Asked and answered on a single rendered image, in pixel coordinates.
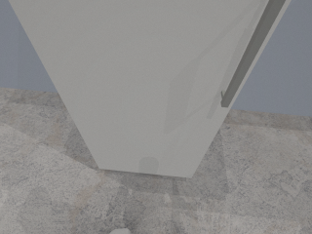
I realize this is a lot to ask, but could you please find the fridge door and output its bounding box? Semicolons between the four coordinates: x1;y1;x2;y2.
9;0;292;178

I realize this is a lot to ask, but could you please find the handle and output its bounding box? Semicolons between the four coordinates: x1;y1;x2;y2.
220;0;286;108

